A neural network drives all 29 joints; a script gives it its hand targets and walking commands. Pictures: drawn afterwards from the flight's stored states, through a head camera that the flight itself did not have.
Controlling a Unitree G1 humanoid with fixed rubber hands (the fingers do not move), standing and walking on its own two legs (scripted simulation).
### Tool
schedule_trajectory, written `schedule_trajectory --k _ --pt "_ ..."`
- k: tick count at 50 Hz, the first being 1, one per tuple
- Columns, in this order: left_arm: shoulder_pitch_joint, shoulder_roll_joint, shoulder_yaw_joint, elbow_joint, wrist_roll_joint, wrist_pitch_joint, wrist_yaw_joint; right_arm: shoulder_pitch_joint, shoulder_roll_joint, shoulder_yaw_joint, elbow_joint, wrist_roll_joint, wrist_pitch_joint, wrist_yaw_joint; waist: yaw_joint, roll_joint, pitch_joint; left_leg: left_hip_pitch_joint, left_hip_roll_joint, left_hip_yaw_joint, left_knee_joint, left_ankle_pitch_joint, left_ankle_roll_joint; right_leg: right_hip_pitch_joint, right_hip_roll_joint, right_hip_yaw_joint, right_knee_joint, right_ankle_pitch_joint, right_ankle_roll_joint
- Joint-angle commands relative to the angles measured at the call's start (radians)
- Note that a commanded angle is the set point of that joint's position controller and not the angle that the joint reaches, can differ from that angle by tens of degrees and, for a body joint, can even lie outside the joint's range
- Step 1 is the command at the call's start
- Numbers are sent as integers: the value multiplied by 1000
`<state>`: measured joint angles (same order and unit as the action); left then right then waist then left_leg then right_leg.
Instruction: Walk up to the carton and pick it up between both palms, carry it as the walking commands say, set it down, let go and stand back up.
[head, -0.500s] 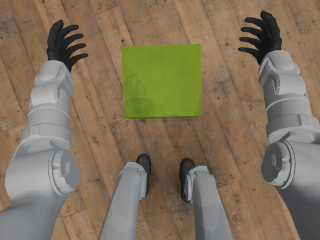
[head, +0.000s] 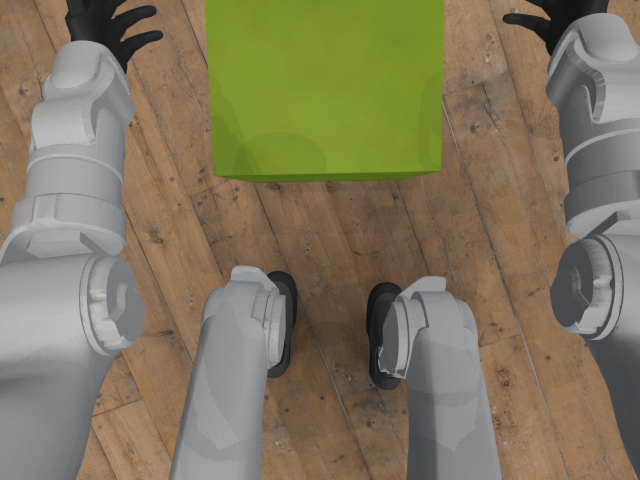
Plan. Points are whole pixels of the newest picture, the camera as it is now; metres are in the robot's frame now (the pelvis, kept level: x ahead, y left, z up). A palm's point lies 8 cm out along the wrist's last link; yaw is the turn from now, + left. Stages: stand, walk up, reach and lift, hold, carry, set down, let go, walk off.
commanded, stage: reach and lift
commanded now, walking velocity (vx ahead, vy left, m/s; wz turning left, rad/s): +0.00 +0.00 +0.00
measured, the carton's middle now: (325, 93) +0.55 +0.03 -0.34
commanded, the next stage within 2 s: none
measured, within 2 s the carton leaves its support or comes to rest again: neither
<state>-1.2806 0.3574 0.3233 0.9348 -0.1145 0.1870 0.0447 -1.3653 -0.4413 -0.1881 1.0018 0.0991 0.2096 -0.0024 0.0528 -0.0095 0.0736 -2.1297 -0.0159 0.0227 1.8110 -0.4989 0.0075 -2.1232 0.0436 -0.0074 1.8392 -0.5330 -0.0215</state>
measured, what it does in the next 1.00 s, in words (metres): lowers itself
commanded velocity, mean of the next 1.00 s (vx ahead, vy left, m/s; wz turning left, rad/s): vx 0.00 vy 0.00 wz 0.00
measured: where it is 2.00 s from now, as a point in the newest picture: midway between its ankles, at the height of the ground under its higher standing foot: (330, 347)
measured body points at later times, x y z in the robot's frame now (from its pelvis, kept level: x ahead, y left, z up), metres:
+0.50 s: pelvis -0.01 +0.00 -0.10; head +0.37 +0.00 +0.14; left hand +0.54 +0.23 -0.28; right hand +0.57 -0.19 -0.28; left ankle +0.11 +0.11 -0.44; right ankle +0.10 -0.10 -0.44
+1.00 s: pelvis -0.01 +0.00 -0.11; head +0.36 +0.00 +0.13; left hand +0.54 +0.22 -0.28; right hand +0.57 -0.18 -0.28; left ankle +0.11 +0.11 -0.44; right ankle +0.09 -0.10 -0.44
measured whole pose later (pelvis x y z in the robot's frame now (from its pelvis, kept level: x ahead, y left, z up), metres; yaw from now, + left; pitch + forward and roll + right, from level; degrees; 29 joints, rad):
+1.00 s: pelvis -0.01 +0.00 -0.11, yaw +0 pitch +35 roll +1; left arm -1.48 0.39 0.15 1.15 -0.25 0.07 0.11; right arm -1.55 -0.47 -0.02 1.19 0.24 0.10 -0.06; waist 0.04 0.00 0.42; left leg -2.27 0.00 0.05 2.22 -0.56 0.02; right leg -2.26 0.02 -0.02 2.26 -0.60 -0.03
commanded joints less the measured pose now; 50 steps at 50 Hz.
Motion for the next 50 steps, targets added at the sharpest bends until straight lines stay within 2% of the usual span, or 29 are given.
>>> schedule_trajectory --k 1,13,24,28,36,44,50 --pt "-253 151 -1 -73 -6 -31 9 -283 -137 3 -71 12 -32 -8 20 -53 -1113 594 -3 23 -59 291 -26 550 -7 -4 -94 244 42" --pt "-303 160 -59 -6 -44 -90 42 -330 -153 67 -19 65 -93 -40 17 -51 -1047 557 5 5 124 326 -20 463 -24 12 93 262 44" --pt "-390 187 -120 79 -97 -125 53 -403 -174 111 46 114 -126 -52 12 -44 -944 522 18 -12 245 314 -22 409 -40 27 223 249 44" --pt "-425 207 -138 57 -118 -130 64 -437 -195 117 26 133 -131 -61 12 -37 -1012 567 18 -9 275 332 -24 445 -41 19 256 268 44" --pt "-403 207 -137 84 -127 -128 70 -426 -184 141 39 144 -126 -65 23 -48 -957 537 13 -8 289 328 -19 450 -34 18 274 274 41" --pt "-416 175 -152 117 -131 -132 61 -427 -159 147 87 142 -130 -60 10 -34 -876 482 12 -13 276 293 -20 406 -31 26 258 245 37" --pt "-446 163 -161 131 -130 -134 67 -455 -144 156 103 141 -133 -65 12 -32 -873 482 10 -16 265 276 -20 408 -26 29 247 229 35"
